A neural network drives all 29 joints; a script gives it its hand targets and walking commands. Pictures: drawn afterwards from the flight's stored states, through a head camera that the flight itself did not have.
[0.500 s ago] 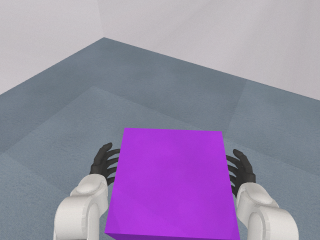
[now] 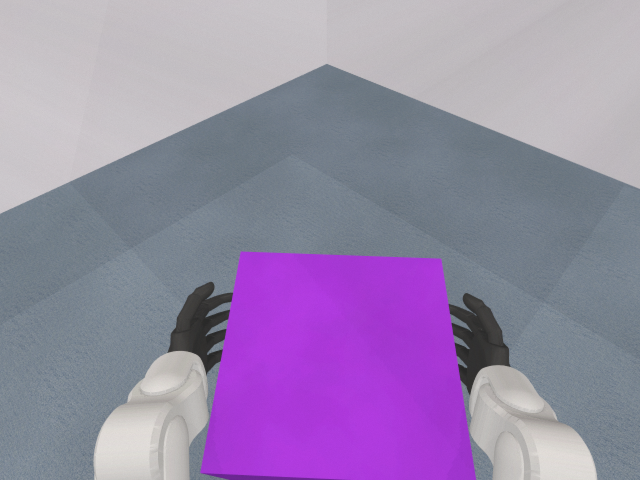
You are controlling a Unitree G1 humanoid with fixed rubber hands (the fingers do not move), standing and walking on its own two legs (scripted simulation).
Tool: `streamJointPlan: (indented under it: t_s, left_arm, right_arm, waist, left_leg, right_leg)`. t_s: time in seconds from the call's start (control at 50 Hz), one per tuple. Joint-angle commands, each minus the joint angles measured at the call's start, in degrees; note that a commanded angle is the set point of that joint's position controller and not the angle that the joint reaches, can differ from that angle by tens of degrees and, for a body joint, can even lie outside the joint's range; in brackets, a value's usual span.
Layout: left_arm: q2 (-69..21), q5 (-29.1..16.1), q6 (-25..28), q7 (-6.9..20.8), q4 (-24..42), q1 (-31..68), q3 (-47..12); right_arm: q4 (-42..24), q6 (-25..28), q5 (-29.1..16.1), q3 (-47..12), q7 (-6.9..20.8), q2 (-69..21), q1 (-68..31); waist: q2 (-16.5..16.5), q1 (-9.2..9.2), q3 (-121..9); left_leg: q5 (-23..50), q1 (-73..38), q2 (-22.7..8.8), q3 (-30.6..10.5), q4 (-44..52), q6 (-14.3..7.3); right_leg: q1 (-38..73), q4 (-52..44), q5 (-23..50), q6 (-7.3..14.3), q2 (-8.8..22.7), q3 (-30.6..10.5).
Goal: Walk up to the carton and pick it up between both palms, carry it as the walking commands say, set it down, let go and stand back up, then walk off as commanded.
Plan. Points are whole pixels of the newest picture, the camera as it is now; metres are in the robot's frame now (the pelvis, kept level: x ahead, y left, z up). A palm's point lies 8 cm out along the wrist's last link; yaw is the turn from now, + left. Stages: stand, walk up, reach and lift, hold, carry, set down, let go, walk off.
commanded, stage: carry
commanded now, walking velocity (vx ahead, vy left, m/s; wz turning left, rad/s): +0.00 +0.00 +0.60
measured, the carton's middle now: (334, 383) +0.24 +0.00 +0.03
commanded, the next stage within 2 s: none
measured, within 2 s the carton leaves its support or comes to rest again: neither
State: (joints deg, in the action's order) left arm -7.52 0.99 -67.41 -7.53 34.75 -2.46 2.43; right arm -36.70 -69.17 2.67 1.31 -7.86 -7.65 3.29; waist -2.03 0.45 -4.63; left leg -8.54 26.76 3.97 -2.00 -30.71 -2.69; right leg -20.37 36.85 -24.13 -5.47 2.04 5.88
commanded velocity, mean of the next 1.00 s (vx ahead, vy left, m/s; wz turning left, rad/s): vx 0.00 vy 0.00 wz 0.16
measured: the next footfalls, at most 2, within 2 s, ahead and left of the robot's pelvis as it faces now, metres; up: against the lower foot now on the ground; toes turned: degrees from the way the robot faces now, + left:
right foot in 0.02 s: +0.02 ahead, -0.11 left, +0.00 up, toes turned -7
left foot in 0.40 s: -0.02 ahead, +0.15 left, +0.00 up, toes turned +5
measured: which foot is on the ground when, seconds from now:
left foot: down 0.00-0.02, up 0.04-0.38, down 0.40-1.00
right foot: up 0.00-0.00, down 0.02-0.40, up 0.42-0.74, down 0.76-1.00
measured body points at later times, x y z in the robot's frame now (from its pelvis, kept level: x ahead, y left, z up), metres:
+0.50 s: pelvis -0.05 +0.05 -0.01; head -0.04 +0.06 +0.44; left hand +0.13 +0.28 +0.06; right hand +0.23 -0.01 +0.07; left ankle -0.06 +0.13 -0.73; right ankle -0.03 -0.10 -0.69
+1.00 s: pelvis -0.08 +0.05 +0.01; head -0.11 +0.04 +0.46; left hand +0.10 +0.27 +0.10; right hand +0.19 -0.02 +0.10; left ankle -0.06 +0.13 -0.73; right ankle -0.05 -0.07 -0.73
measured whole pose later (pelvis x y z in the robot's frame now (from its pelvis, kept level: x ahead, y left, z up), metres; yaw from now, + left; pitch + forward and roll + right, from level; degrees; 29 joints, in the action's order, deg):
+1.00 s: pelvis -0.08 +0.05 +0.01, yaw +19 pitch +2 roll +0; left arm -7.4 2.5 -70.1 -7.5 29.2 -1.2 2.7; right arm -30.7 -71.1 2.9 2.4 -7.7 -7.5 2.4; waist -0.4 0.5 -7.7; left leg -8.7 18.4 1.7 7.8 -24.5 -4.9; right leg -14.4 27.4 -14.8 -1.2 3.7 6.2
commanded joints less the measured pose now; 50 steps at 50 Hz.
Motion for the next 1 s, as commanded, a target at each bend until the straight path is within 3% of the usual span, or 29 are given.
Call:
streamJointPlan:
  t_s: [0.0, 0.02, 0.04, 0.06, 0.08, 0.12, 0.14, 0.24, 0.32, 0.34, 0.36, 0.38, 0.4, 0.42, 0.44, 0.46, 0.48, 0.52, 0.58, 0.64, 0.7, 0.72, 0.76, 0.78, 0.8, 0.88, 0.98]
  left_arm:
    - [-42.63, -14.62, -0.64, 6.7, 3.44, 18.14, -34.65]
    - [-41.8, -14.0, -0.65, 6.62, 1.9, 18.48, -34.01]
    - [-42.42, -14.55, -0.58, 6.61, 2.6, 19.67, -34.49]
    - [-42.07, -14.27, -0.38, 6.7, 2.72, 19.83, -34.08]
    - [-41.83, -13.72, -0.11, 6.75, 3.32, 20.16, -34.09]
    - [-41.86, -13.53, 0.59, 6.85, 4.38, 21.33, -33.86]
    - [-41.44, -13.64, 0.7, 6.85, 4.53, 21.16, -33.7]
    - [-39.76, -14.06, 0.38, 6.76, 4.57, 18.98, -34.11]
    - [-40.46, -14.82, 0.01, 6.77, 5.04, 19.2, -35.89]
    - [-40.85, -15.18, -0.07, 6.72, 5.34, 19.94, -36.75]
    - [-40.9, -15.41, -0.14, 6.75, 5.33, 19.88, -37.46]
    - [-40.73, -15.58, -0.16, 6.76, 5.74, 20.75, -38.29]
    - [-40.29, -15.35, -0.46, 6.77, 5.71, 21.12, -38.38]
    - [-41.26, -16.58, -0.51, 6.86, 6.71, 22.3, -39.84]
    - [-43.37, -16.9, -0.35, 7.09, 6.36, 22.96, -40.58]
    - [-45.39, -17.95, 0.05, 7.61, 7.39, 25.06, -41.68]
    - [-47.15, -18.44, 0.43, 8.02, 7.63, 25.8, -41.6]
    - [-48.94, -18.58, 1.04, 8.43, 7.46, 26.06, -41.48]
    - [-47.58, -17.25, 1.09, 7.98, 6.49, 23.46, -40.29]
    - [-45.33, -15.47, 0.38, 7.29, 4.67, 20.99, -38.68]
    - [-43.85, -14.17, -0.51, 6.85, 2.91, 19.58, -37.17]
    - [-43.36, -13.78, -0.8, 6.78, 2.36, 19.49, -36.67]
    - [-42.42, -13.12, -1.27, 6.79, 1.66, 20.63, -35.79]
    - [-42.54, -12.66, -1.16, 6.71, 0.57, 21.07, -35.17]
    - [-42.83, -12.73, -1.27, 6.77, 0.29, 21.83, -35.06]
    - [-42.8, -12.92, -1.66, 6.66, -0.33, 23.15, -34.05]
    - [-43.03, -13.28, -1.96, 6.58, -0.72, 24.37, -34.22]
  right_arm:
    - [-5.6, -0.28, -16.95, -36.99, 6.59, -42.73, -20.46]
    - [-6.11, -0.73, -16.61, -37.21, 6.58, -41.55, -22.1]
    - [-6.75, -0.58, -16.98, -37.23, 6.59, -41.32, -25.75]
    - [-5.39, -0.52, -17.57, -37.71, 6.83, -41.9, -26.55]
    - [-4.46, -0.35, -17.8, -38.09, 6.96, -42.9, -26.3]
    - [-3.71, -0.08, -18.31, -38.6, 6.9, -44.53, -25.64]
    - [-3.61, -0.03, -18.22, -38.7, 6.62, -44.35, -25.78]
    - [-2.1, -0.27, -16.57, -37.54, 5.69, -43.02, -22.57]
    - [-1.93, -0.39, -16.12, -36.08, 5.7, -42.04, -21.65]
    - [-1.35, -0.39, -15.94, -35.55, 5.79, -42.06, -20.47]
    - [-0.92, -0.31, -15.73, -35.07, 5.86, -42.24, -19.35]
    - [-0.97, -0.16, -15.53, -34.42, 5.94, -42.64, -18.97]
    - [-0.52, 0.07, -15.21, -33.69, 5.9, -41.63, -18.42]
    - [-0.09, 0.76, -14.66, -32.36, 6.24, -41.69, -17.89]
    - [-0.42, 1.05, -14.75, -32.51, 6.69, -43.55, -18.24]
    - [-1.41, 1.66, -15.07, -33.04, 7.18, -45.09, -19.69]
    - [-2.57, 2.16, -15.43, -33.47, 7.51, -46.54, -20.54]
    - [-3.54, 2.97, -15.73, -34.13, 7.88, -47.88, -21.16]
    - [-4.74, 3.1, -16.13, -35.05, 7.95, -46.26, -20.95]
    - [-3.86, 2.2, -16.11, -35.31, 7.93, -44.24, -20.02]
    - [-3.0, 1.15, -16.28, -35.57, 7.82, -43.01, -20.56]
    - [-2.55, 0.77, -16.32, -35.56, 7.72, -42.35, -20.56]
    - [-1.24, 0.18, -16.21, -35.58, 7.37, -41.78, -20.41]
    - [-2.22, -0.15, -16.54, -36.18, 7.44, -41.54, -21.9]
    - [-2.34, -0.36, -16.67, -36.34, 7.46, -41.62, -23.51]
    - [-1.73, -0.68, -16.89, -35.76, 7.11, -41.68, -25.2]
    - [-0.49, -0.66, -16.4, -34.9, 6.83, -41.39, -25.05]
  waist:
    - [2.9, -0.42, -12.64]
    - [22.28, -1.45, -10.22]
    - [17.6, -0.99, -7.03]
    - [8.95, -0.99, -5.35]
    - [5.32, -0.73, -4.99]
    - [8.28, -0.32, -4.7]
    - [10.74, -0.52, -4.92]
    - [14.75, -1.37, -7.49]
    - [17.71, -1.67, -10.31]
    - [16.66, -0.88, -11.47]
    - [12.58, -0.11, -13.35]
    - [7.16, 0.38, -13.92]
    - [-8.82, 0.77, -13.85]
    - [-19.02, 0.71, -15.77]
    - [-12.33, 0.19, -15.9]
    - [-8.29, 0.27, -15.11]
    - [-5.38, 0.34, -13.97]
    - [-3.82, 0.23, -13.53]
    - [-2.81, 0.02, -13.78]
    - [-4.01, 0.07, -13.24]
    - [-3.87, -0.59, -12.38]
    - [-3.32, -0.89, -12.26]
    - [0.26, -0.26, -12.09]
    - [5.48, -0.09, -9.92]
    - [6.06, 0.06, -8.41]
    - [3.35, -0.03, -7.3]
    - [1.82, -0.15, -8.29]
  left_leg:
    - [-6.0, 3.42, -6.63, -6.49, -0.22, 1.33]
    - [-19.9, 15.64, 0.79, 3.91, -16.98, 3.73]
    - [-24.27, 15.91, -4.77, 4.83, -31.85, 4.56]
    - [-20.84, 13.96, -5.8, 3.02, -37.96, 4.28]
    - [-16.71, 12.43, -6.49, 3.04, -41.34, 4.14]
    - [-11.24, 12.12, -7.26, 4.48, -39.53, 4.28]
    - [-10.99, 11.99, -6.77, 6.32, -37.13, 4.45]
    - [-15.36, 7.18, -5.32, 11.89, -24.49, 3.94]
    - [-14.25, 1.06, -4.33, 12.83, -11.12, 2.32]
    - [-10.06, -2.86, -3.67, 13.12, -3.34, 1.74]
    - [-1.42, -10.55, -3.27, 13.29, 5.44, 1.59]
    - [5.52, -19.67, -7.28, 7.94, 8.56, 1.09]
    - [42.09, -30.75, -20.89, -6.98, 5.39, -2.57]
    - [56.03, -29.34, -27.72, -15.98, 3.7, -9.27]
    - [50.9, -28.31, -25.78, -12.07, 4.12, -8.96]
    - [40.73, -25.88, -24.11, -9.03, 4.86, -8.16]
    - [32.56, -22.6, -22.15, -6.19, 6.28, -7.99]
    - [21.24, -19.83, -19.55, -3.99, 8.39, -7.74]
    - [16.24, -20.08, -19.65, -5.54, 10.2, -7.71]
    - [13.97, -19.09, -19.82, -6.58, 12.1, -7.44]
    - [7.66, -15.55, -16.94, -3.77, 11.87, -5.38]
    - [4.13, -13.59, -15.7, -2.69, 11.8, -4.02]
    - [0.07, -11.29, -12.54, -1.48, 10.09, -1.39]
    - [0.14, -11.7, -10.57, 0.72, 9.65, -0.37]
    - [-1.34, -12.91, -10.5, 0.92, 9.55, -0.26]
    - [-4.81, -12.34, -11.45, -0.57, 12.55, -0.37]
    - [-5.99, -12.54, -11.3, -0.47, 13.55, -0.27]
  right_leg:
    - [19.51, -19.29, 3.11, 3.05, 9.57, -6.58]
    - [19.95, -23.62, 10.37, 11.19, 26.97, -23.96]
    - [13.22, -22.63, 19.14, 14.55, 30.13, -21.05]
    - [8.95, -21.27, 20.0, 13.86, 27.26, -16.01]
    - [7.18, -20.13, 19.44, 11.87, 24.12, -10.62]
    - [10.16, -17.35, 23.27, 8.74, 18.57, -2.71]
    - [11.77, -16.37, 26.41, 8.17, 17.71, -1.04]
    - [15.56, -10.86, 42.82, 8.74, 19.07, 3.39]
    - [17.11, -6.28, 44.37, 8.05, 20.95, 3.45]
    - [16.44, -2.83, 42.14, 6.77, 20.11, 4.43]
    - [13.37, 1.65, 37.37, 4.29, 18.23, 6.55]
    - [5.01, 5.86, 24.64, 1.41, 16.66, 7.12]
    - [-10.17, 15.56, -5.31, -2.16, 11.75, 7.62]
    - [-14.24, 20.71, -16.29, -3.0, 8.63, 3.44]
    - [-13.25, 23.11, -14.19, -3.01, 8.7, -0.89]
    - [-12.54, 23.69, -11.58, -2.85, 8.3, -2.05]
    - [-11.04, 24.2, -8.46, -2.31, 7.69, -2.98]
    - [-9.25, 24.14, -4.86, -0.96, 6.27, -3.61]
    - [-7.48, 18.07, -3.44, 0.32, 4.65, -3.79]
    - [-3.39, 9.0, -1.72, 1.29, 2.88, -3.01]
    - [4.65, -5.78, 4.46, 2.08, 1.38, -0.13]
    - [8.92, -12.71, 9.16, 2.3, 1.78, 0.56]
    - [13.15, -16.31, 12.24, 3.81, 6.76, -4.51]
    - [8.48, -15.89, 12.52, 4.99, 9.2, -7.44]
    - [5.2, -16.8, 8.89, 5.24, 9.55, -7.21]
    - [4.1, -15.34, 6.4, 5.03, 6.59, -4.33]
    - [4.32, -14.37, 6.49, 5.85, 6.13, -4.1]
